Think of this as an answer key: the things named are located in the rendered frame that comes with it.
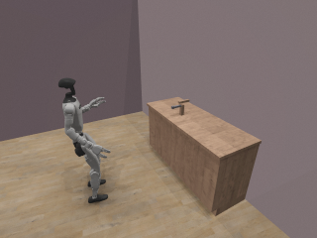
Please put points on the robot right foot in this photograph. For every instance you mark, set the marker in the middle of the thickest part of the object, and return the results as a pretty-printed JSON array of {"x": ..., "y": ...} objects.
[{"x": 100, "y": 197}]

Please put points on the left robot hand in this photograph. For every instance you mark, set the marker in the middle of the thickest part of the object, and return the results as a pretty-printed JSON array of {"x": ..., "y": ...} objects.
[{"x": 94, "y": 102}]

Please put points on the counter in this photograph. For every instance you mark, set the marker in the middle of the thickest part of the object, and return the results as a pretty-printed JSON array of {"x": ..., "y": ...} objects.
[{"x": 213, "y": 158}]

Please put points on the right robot hand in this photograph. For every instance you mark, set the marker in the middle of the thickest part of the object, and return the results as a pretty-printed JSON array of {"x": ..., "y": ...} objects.
[{"x": 96, "y": 149}]

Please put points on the robot left foot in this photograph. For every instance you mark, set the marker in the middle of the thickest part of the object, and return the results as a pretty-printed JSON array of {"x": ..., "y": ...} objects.
[{"x": 102, "y": 181}]

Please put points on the robot foot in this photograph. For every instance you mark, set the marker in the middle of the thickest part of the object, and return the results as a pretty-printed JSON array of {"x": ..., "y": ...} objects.
[
  {"x": 102, "y": 181},
  {"x": 100, "y": 197}
]

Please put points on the robot left forearm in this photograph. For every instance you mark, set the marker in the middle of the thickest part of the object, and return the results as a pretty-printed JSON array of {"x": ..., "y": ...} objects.
[{"x": 86, "y": 108}]

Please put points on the robot right upper arm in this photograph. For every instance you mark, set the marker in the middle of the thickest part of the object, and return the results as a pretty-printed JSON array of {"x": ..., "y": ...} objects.
[{"x": 69, "y": 111}]

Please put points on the tap lever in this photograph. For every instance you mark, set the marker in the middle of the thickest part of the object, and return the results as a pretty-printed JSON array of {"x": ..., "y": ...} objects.
[{"x": 175, "y": 106}]

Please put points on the robot right forearm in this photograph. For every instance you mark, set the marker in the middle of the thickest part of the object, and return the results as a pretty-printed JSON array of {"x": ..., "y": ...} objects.
[{"x": 76, "y": 137}]

